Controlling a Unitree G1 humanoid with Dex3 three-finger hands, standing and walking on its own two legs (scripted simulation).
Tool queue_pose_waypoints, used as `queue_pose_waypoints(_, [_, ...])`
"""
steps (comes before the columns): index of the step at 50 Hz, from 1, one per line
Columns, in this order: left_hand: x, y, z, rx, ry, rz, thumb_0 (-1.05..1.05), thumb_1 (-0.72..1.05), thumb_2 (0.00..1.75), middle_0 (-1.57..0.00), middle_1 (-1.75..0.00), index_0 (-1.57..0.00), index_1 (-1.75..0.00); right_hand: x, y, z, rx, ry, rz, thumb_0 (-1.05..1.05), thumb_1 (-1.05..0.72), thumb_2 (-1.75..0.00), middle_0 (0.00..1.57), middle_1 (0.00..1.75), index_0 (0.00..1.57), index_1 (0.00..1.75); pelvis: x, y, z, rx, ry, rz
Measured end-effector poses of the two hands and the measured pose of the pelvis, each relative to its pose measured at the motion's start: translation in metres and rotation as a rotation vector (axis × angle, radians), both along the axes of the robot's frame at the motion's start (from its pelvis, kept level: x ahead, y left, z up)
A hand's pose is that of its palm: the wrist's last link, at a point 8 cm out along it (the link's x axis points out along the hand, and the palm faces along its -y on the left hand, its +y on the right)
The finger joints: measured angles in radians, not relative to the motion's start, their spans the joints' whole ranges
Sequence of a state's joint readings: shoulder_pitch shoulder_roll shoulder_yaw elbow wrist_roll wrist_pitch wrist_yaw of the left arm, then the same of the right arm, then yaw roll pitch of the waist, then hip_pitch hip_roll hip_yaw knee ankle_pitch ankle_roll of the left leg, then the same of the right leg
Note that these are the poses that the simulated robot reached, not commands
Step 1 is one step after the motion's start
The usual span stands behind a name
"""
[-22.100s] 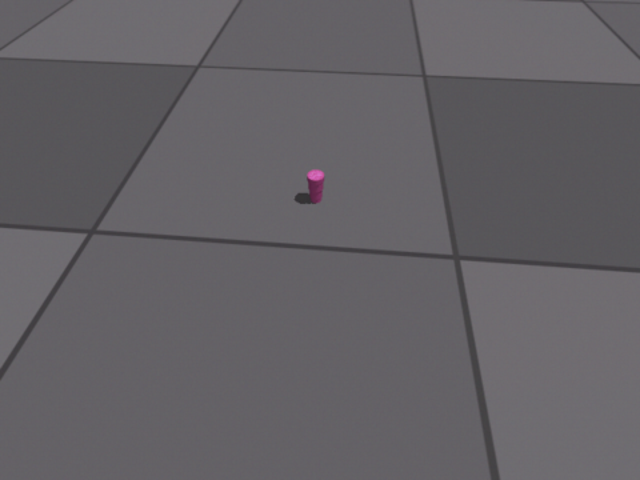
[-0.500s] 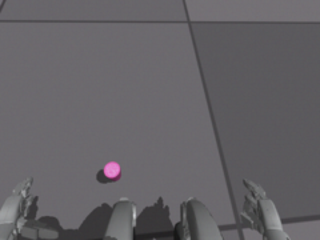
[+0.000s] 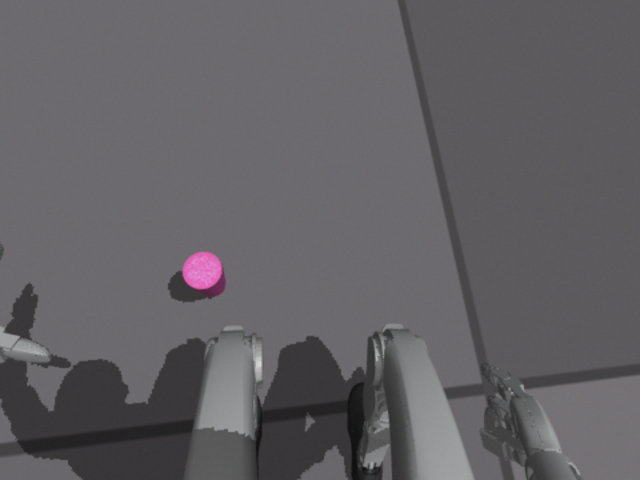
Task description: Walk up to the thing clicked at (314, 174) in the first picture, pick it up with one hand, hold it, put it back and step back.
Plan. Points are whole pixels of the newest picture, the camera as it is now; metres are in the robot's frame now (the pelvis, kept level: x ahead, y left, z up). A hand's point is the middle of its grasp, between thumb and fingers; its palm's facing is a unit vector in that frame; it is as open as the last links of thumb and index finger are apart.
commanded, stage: go down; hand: left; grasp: from the side
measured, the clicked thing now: (208, 278) +0.43 +0.22 -0.43
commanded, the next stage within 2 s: approach in 1.22 s
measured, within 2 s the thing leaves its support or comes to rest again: neither
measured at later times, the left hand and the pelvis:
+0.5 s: hand (21, 279) +0.35 +0.38 -0.10, palm faces +0.12 -0.98 -0.14, open 17.3 cm; pelvis -0.02 +0.00 -0.08, yaw -2 degrees
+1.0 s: hand (25, 271) +0.36 +0.39 -0.12, palm faces +0.11 -0.99 -0.11, open 17.5 cm; pelvis -0.03 +0.00 -0.11, yaw -2 degrees
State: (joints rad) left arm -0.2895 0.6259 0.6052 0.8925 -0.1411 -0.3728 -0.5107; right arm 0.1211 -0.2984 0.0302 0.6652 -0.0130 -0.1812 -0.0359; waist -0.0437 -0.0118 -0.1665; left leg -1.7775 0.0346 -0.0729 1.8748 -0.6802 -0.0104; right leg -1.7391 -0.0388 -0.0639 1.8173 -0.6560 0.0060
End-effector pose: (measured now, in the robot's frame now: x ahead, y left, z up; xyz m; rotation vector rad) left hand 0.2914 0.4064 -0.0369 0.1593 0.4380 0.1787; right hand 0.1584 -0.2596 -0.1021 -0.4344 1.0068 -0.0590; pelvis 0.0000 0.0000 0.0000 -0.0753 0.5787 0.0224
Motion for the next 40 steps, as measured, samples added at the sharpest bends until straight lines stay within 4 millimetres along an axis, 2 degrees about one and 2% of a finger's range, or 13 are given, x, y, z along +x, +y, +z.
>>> queue_pose_waypoints(7, [0.013, 0.008, -0.017, -0.014, -0.059, -0.023, -0.01, -0.47, 0.1, -0.06, -0.11, -0.06, -0.1, -0.006, -0.006, -0.021, -0.027, 0.011, 0.009, 0.01, -0.89, -0.9, 0.21, 0.3, 0.2, 0.3, -0.006, 0.001, -0.025, -0.01, 0.008, -0.005])
queue_pose_waypoints(22, [0.025, 0.021, -0.043, -0.026, -0.153, -0.04, -0.01, -0.49, 0.09, -0.05, -0.09, -0.05, -0.08, -0.025, -0.012, -0.063, -0.056, 0.052, 0.038, 0.01, -0.91, -0.9, 0.2, 0.3, 0.2, 0.3, -0.019, 0.0, -0.07, -0.019, -0.004, -0.012])
queue_pose_waypoints(40, [0.04, 0.031, -0.062, -0.044, -0.213, -0.057, -0.01, -0.52, 0.08, -0.05, -0.08, -0.04, -0.08, -0.042, -0.015, -0.094, -0.068, 0.085, 0.04, 0.01, -0.92, -0.91, 0.21, 0.3, 0.2, 0.3, -0.024, 0.001, -0.103, -0.026, -0.011, -0.018])
